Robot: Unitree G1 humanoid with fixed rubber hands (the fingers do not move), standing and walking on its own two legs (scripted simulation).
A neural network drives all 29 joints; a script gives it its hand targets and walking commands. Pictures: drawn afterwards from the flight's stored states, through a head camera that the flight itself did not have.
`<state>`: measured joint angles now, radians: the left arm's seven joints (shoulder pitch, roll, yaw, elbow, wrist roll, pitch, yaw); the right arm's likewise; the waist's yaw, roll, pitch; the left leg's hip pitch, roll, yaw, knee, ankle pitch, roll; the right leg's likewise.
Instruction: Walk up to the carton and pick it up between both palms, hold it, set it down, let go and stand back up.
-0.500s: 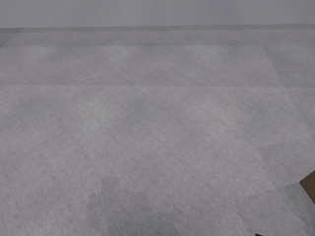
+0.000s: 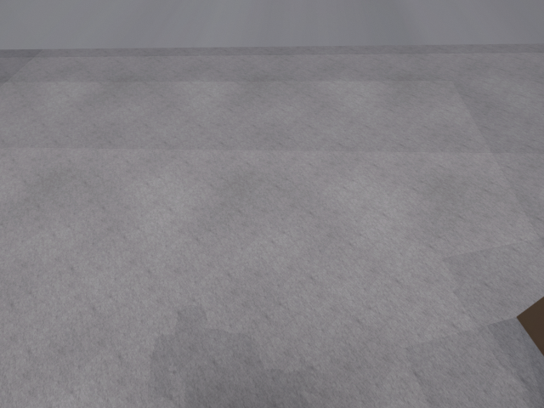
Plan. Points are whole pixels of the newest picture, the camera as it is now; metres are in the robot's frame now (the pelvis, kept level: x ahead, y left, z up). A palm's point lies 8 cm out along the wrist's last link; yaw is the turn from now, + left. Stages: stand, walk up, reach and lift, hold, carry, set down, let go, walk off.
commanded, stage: stand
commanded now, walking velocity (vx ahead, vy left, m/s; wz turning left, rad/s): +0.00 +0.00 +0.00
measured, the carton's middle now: out of the picture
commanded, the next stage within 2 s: none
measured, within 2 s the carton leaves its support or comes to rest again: neither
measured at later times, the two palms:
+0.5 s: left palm out of the picture +0.03 +0.25 -0.12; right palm out of the picture +0.04 -0.25 -0.12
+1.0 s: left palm out of the picture +0.01 +0.25 -0.13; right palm out of the picture +0.03 -0.24 -0.13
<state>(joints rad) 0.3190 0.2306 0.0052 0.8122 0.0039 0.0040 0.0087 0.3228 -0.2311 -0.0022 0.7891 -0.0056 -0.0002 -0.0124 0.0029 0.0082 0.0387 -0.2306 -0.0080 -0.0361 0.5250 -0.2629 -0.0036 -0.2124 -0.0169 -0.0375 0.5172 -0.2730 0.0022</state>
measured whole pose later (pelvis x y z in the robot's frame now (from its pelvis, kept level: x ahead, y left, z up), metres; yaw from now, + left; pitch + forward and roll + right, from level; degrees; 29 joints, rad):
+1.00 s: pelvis +0.00 +0.00 +0.00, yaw +0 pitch -2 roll +0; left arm 0.34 0.22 0.00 0.94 0.00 0.00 0.02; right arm 0.32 -0.22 0.01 0.95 0.00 0.00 -0.03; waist 0.00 0.01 0.04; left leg -0.20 -0.01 -0.04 0.47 -0.23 0.00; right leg -0.18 -0.02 -0.04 0.46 -0.24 0.01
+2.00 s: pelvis +0.01 +0.00 +0.01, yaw +0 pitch -2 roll +0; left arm 0.33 0.19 -0.01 1.03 0.00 0.00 0.04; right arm 0.31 -0.18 0.00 1.03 0.00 -0.01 -0.04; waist 0.00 0.00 0.04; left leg -0.18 -0.01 -0.03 0.43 -0.23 0.00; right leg -0.16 -0.02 -0.04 0.43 -0.24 0.01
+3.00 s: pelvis +0.01 +0.01 +0.01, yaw +0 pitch -2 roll +0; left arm 0.32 0.17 -0.01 1.07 0.00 -0.01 0.05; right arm 0.30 -0.16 0.01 1.07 0.00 -0.01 -0.05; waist 0.00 0.00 0.04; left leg -0.16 -0.02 -0.03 0.42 -0.23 0.01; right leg -0.14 -0.03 -0.03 0.41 -0.24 0.02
